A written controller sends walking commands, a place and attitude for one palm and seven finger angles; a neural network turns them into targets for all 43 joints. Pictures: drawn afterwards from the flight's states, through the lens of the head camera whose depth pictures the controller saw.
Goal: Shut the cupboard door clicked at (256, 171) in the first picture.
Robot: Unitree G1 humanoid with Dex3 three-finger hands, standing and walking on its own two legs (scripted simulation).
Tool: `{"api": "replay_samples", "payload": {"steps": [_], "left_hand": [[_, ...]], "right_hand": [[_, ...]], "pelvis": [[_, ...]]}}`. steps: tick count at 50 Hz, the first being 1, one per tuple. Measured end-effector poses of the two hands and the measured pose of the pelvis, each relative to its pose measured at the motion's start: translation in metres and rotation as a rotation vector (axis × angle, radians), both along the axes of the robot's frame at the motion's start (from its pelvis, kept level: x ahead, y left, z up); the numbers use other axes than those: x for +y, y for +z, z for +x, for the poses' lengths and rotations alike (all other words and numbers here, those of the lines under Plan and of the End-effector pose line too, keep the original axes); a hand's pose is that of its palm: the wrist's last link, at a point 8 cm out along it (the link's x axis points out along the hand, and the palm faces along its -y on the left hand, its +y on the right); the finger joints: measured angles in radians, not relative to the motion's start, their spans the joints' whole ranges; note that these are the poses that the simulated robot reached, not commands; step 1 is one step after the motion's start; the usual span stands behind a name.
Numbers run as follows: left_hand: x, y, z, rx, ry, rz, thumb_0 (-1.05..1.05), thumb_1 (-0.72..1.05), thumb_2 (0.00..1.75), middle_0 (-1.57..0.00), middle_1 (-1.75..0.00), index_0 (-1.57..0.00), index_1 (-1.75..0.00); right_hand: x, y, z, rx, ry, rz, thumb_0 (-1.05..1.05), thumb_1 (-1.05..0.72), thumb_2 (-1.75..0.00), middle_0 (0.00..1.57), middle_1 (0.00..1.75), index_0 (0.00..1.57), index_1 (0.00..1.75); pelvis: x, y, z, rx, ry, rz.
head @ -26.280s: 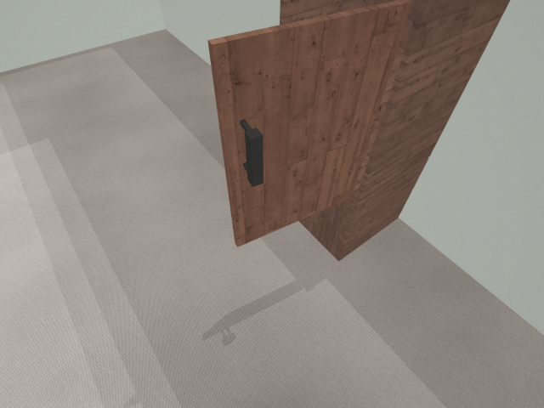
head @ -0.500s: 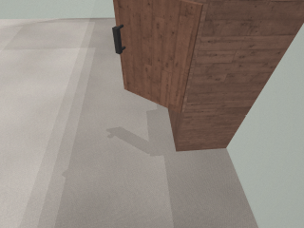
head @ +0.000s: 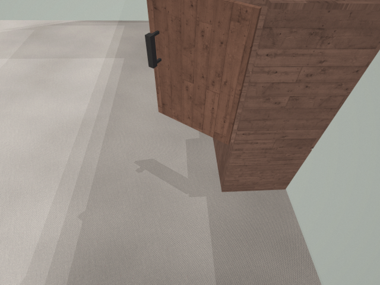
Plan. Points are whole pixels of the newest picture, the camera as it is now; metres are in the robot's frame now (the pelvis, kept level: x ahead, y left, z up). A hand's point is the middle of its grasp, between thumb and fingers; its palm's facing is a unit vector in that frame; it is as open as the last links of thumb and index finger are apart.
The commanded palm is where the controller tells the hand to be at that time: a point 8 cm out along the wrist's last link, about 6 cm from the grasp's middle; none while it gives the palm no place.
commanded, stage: walk to a spot facing it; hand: left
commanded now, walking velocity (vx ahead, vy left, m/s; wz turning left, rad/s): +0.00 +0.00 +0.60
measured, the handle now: (154, 49) +0.94 +0.18 +0.02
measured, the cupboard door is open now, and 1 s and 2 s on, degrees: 54 54 54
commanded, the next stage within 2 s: none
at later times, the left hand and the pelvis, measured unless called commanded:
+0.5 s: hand out of the picture +0.03 +0.24 -0.17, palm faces +0.26 -0.93 -0.26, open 7.4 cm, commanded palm none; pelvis -0.01 +0.01 +0.00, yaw +15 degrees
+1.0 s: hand out of the picture -0.08 +0.17 -0.19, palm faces +0.59 -0.76 -0.25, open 7.4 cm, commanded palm none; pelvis -0.01 -0.03 -0.02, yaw +37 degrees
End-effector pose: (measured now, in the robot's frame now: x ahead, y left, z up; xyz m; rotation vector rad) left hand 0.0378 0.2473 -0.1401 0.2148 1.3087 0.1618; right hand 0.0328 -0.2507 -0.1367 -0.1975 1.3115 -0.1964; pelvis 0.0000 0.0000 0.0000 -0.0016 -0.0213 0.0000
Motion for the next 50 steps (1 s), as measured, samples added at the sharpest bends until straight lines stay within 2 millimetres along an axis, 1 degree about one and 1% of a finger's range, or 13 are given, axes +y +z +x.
{"api": "replay_samples", "payload": {"steps": [6,12,15,18,21,25,31,33,36,41,45,48,50], "left_hand": [[0.003,-0.010,-0.010,-0.020,0.075,-0.011,0.01,0.91,0.90,-0.20,-0.30,-0.20,-0.30],[0.021,-0.030,-0.028,-0.004,0.160,-0.029,0.01,0.91,0.90,-0.21,-0.30,-0.20,-0.30],[0.028,-0.024,-0.035,0.018,0.181,-0.020,0.01,0.91,0.90,-0.20,-0.30,-0.20,-0.30],[0.034,-0.014,-0.034,-0.004,0.199,-0.011,0.01,0.91,0.90,-0.20,-0.30,-0.20,-0.30],[0.037,-0.005,-0.031,-0.044,0.219,0.002,0.01,0.91,0.90,-0.20,-0.30,-0.20,-0.30],[0.034,0.004,-0.027,-0.096,0.249,0.025,0.01,0.91,0.90,-0.20,-0.30,-0.20,-0.30],[0.013,0.013,-0.029,-0.167,0.305,0.067,0.01,0.91,0.90,-0.20,-0.30,-0.20,-0.30],[0.004,0.012,-0.039,-0.179,0.324,0.093,0.01,0.91,0.90,-0.20,-0.30,-0.20,-0.30],[-0.013,0.017,-0.061,-0.137,0.370,0.095,0.01,0.91,0.90,-0.20,-0.30,-0.20,-0.30],[-0.035,0.016,-0.089,-0.076,0.444,0.068,0.01,0.91,0.90,-0.21,-0.30,-0.20,-0.30],[-0.044,0.009,-0.112,-0.070,0.527,0.046,0.01,0.91,0.90,-0.21,-0.30,-0.20,-0.30],[-0.046,-0.001,-0.137,-0.056,0.601,0.030,0.01,0.91,0.90,-0.21,-0.30,-0.20,-0.30],[-0.045,-0.012,-0.156,-0.040,0.651,0.019,0.01,0.90,0.90,-0.21,-0.30,-0.20,-0.30]], "right_hand": [[0.011,-0.010,0.003,0.047,0.044,0.015,0.00,-0.91,-0.90,0.20,0.30,0.20,0.30],[0.030,-0.014,0.018,0.052,0.114,0.000,0.00,-0.91,-0.90,0.20,0.30,0.20,0.30],[0.038,-0.009,0.023,0.040,0.144,-0.003,0.00,-0.91,-0.90,0.20,0.30,0.20,0.30],[0.041,-0.001,0.027,0.040,0.175,-0.004,0.00,-0.90,-0.90,0.20,0.30,0.20,0.30],[0.039,0.003,0.032,0.043,0.205,-0.005,0.00,-0.90,-0.90,0.20,0.30,0.20,0.30],[0.029,0.004,0.043,0.040,0.247,-0.004,0.00,-0.90,-0.90,0.20,0.30,0.20,0.30],[0.001,-0.006,0.071,0.026,0.312,0.002,0.00,-0.90,-0.90,0.20,0.30,0.20,0.30],[-0.008,-0.013,0.085,0.012,0.331,0.009,0.00,-0.90,-0.90,0.20,0.30,0.20,0.30],[-0.015,-0.012,0.106,-0.004,0.374,0.010,0.00,-0.90,-0.90,0.20,0.30,0.20,0.30],[-0.008,-0.003,0.133,-0.024,0.445,0.023,0.00,-0.91,-0.90,0.20,0.30,0.20,0.30],[0.013,-0.002,0.153,-0.014,0.541,0.022,0.00,-0.91,-0.90,0.20,0.30,0.19,0.30],[0.040,-0.003,0.171,-0.034,0.625,0.020,0.00,-0.91,-0.90,0.20,0.30,0.19,0.30],[0.060,-0.005,0.184,-0.075,0.682,0.018,0.00,-0.91,-0.90,0.20,0.30,0.20,0.30]], "pelvis": [[0.004,-0.010,-0.002,-0.002,0.068,-0.018],[0.020,-0.022,-0.002,-0.007,0.138,-0.012],[0.023,-0.017,-0.006,0.009,0.157,-0.015],[0.022,-0.009,-0.008,0.027,0.184,-0.021],[0.018,-0.004,-0.010,0.041,0.216,-0.030],[0.007,-0.001,-0.012,0.051,0.268,-0.036],[-0.021,-0.007,-0.011,0.056,0.357,-0.028],[-0.032,-0.014,-0.009,0.061,0.379,-0.004],[-0.038,-0.010,-0.009,0.042,0.424,-0.002],[-0.043,-0.004,-0.003,0.041,0.499,0.024],[-0.041,-0.005,-0.002,0.041,0.568,0.032],[-0.034,-0.010,-0.004,0.042,0.619,0.026],[-0.027,-0.019,-0.006,0.043,0.646,0.007]]}}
